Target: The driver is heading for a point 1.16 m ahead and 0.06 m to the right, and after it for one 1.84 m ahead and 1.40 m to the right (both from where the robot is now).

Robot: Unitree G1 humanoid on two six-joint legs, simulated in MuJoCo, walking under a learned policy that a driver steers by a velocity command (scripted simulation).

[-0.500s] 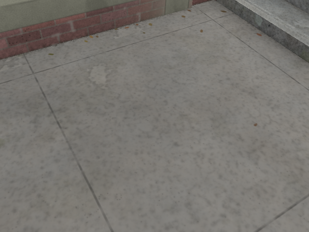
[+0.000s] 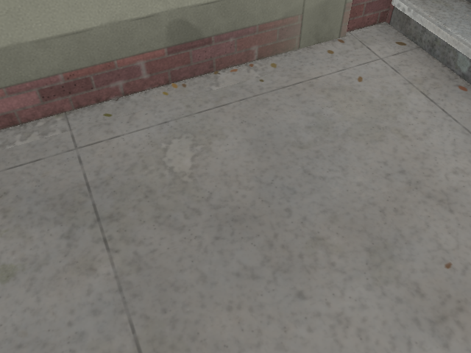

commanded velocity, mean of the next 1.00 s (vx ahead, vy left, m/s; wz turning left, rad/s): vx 0.50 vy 0.00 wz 0.00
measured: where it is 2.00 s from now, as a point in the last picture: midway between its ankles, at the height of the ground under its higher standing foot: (250, 198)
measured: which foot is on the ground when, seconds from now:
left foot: up 0.00-0.26, down 0.28-0.86, up 0.88-1.00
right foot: down 0.00-0.30, up 0.32-0.82, down 0.84-1.00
